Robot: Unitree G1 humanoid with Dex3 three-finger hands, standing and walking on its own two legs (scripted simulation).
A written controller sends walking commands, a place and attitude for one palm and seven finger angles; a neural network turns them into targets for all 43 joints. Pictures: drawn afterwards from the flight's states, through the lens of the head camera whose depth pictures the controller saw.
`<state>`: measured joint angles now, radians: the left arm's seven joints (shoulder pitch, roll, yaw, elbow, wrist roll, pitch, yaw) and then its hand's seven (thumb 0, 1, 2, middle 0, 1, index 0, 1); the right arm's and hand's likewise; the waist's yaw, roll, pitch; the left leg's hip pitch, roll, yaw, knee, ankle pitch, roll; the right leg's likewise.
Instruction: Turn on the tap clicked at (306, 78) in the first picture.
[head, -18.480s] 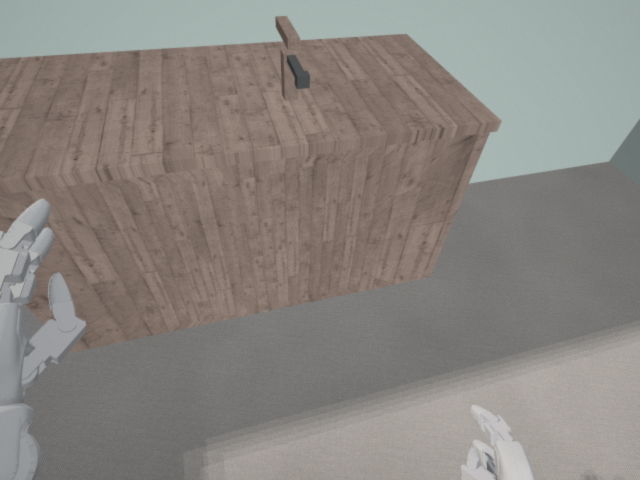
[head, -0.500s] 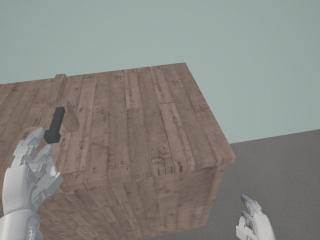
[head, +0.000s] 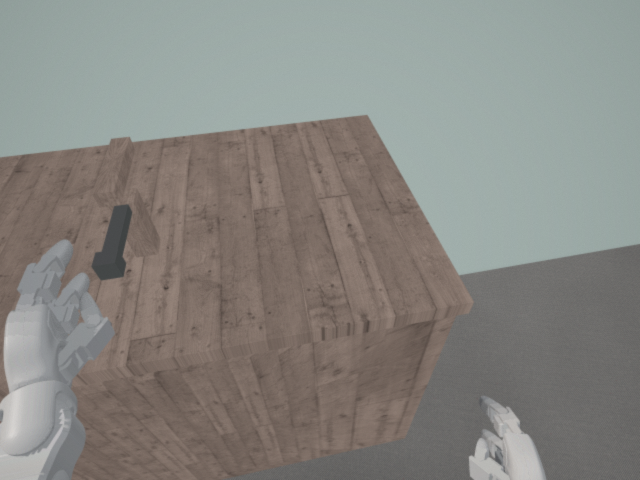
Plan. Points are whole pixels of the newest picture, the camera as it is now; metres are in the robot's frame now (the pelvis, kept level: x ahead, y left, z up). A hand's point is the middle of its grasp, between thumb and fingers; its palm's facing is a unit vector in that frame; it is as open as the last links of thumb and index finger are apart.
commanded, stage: reach beside the lever's end, fingers flat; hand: left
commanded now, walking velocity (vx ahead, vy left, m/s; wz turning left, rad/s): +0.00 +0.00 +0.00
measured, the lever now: (109, 264) +0.33 +0.32 +0.10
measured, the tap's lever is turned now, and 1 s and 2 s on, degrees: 0 0 1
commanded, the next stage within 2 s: push the lever round in 1.62 s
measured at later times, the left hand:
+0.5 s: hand (100, 308) +0.25 +0.28 +0.12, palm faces +0.52 -0.85 -0.10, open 7.6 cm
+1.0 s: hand (95, 288) +0.28 +0.31 +0.11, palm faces +0.54 -0.83 -0.11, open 7.8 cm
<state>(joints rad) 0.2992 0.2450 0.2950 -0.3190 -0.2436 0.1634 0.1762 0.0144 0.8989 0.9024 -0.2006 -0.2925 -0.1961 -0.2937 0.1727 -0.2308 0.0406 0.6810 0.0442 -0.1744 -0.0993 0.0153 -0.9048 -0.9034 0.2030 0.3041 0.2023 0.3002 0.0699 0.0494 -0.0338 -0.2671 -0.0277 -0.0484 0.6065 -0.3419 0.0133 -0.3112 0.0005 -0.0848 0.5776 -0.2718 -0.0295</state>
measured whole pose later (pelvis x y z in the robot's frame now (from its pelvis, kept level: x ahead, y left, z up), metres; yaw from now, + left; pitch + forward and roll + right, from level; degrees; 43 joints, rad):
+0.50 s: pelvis +0.00 +0.00 +0.00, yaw +0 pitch +1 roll +0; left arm 0.18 0.26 0.34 -0.13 -0.24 0.07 0.15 0.01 0.90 0.90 -0.18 -0.23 -0.18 -0.24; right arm 0.17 -0.24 0.03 0.70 0.04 -0.18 -0.10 0.01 -0.90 -0.90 0.20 0.30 0.20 0.30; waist 0.06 0.04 -0.03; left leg -0.28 -0.03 -0.04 0.59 -0.33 0.02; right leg -0.33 0.00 -0.08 0.57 -0.26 -0.02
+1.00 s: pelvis +0.00 -0.01 +0.00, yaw -1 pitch +3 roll +0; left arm -0.02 0.35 0.46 0.20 -0.24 -0.01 0.06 0.01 0.90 0.90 -0.16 -0.17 -0.16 -0.17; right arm 0.18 -0.26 0.02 0.72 0.05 -0.17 -0.12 0.01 -0.91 -0.90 0.20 0.30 0.20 0.30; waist 0.05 0.04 -0.03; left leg -0.33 -0.02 -0.04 0.61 -0.33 0.01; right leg -0.38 0.01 -0.08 0.58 -0.26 -0.04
